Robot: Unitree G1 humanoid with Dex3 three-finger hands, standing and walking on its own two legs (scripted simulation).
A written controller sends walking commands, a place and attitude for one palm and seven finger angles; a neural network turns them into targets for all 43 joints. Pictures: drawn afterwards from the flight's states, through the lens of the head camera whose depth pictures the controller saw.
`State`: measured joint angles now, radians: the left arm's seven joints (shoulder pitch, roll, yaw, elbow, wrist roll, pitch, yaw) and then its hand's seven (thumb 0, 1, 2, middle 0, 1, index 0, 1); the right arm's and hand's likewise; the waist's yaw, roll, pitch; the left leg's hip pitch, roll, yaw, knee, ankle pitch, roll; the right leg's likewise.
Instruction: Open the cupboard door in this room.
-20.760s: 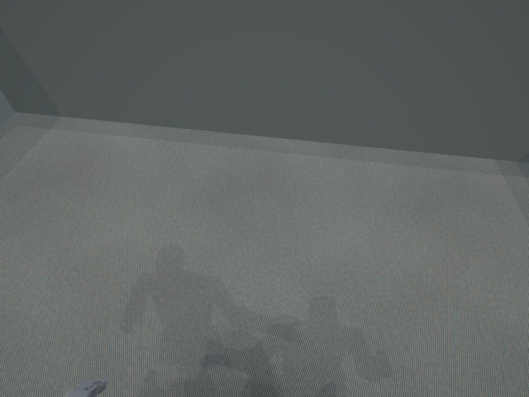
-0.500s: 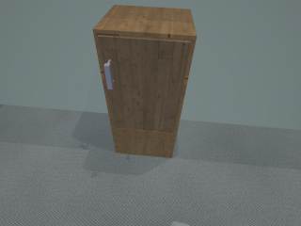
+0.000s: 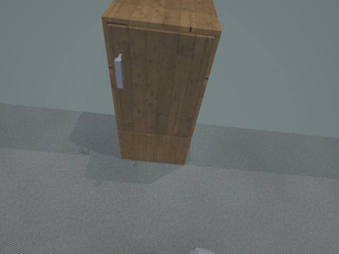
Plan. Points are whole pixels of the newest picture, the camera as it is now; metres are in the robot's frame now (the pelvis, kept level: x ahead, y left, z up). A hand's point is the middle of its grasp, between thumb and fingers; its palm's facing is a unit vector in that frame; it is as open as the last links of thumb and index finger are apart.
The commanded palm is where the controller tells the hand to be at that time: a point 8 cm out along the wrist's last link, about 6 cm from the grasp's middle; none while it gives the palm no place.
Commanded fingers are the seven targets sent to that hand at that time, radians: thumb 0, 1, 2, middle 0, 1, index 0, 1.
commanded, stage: come to a stop and stand still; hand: left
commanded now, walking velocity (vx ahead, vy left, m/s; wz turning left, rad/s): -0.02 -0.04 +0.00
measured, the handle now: (120, 71) +0.79 +0.25 -0.02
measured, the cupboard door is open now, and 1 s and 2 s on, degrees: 0 0 0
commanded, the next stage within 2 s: look again from close up in 0.04 s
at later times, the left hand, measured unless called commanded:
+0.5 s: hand out of the picture +0.08 +0.15 -0.18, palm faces +0.01 -0.98 -0.20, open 7.2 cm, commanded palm none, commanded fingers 0.00 0.90 0.90 -0.20 -0.30 -0.20 -0.30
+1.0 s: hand out of the picture +0.05 +0.13 -0.19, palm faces +0.09 -0.99 -0.13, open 7.4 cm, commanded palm none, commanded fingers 0.00 0.90 0.90 -0.20 -0.30 -0.20 -0.30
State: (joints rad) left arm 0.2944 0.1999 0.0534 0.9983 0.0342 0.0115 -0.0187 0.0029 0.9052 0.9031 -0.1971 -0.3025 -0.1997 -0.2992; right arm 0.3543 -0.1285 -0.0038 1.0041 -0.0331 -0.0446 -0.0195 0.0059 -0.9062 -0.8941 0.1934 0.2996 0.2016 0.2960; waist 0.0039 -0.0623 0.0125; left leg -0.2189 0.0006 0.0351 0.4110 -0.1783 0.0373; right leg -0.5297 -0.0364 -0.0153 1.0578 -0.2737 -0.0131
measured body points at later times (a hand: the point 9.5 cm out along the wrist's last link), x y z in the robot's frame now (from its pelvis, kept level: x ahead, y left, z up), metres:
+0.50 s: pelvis +0.04 -0.03 -0.01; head +0.05 -0.03 +0.44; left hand +0.08 +0.20 -0.16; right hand +0.01 -0.25 -0.17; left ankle +0.03 +0.10 -0.74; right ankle +0.04 -0.14 -0.74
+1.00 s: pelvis +0.07 -0.03 -0.01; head +0.08 -0.02 +0.44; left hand +0.04 +0.18 -0.18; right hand +0.08 -0.26 -0.17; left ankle +0.03 +0.09 -0.74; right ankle +0.04 -0.14 -0.74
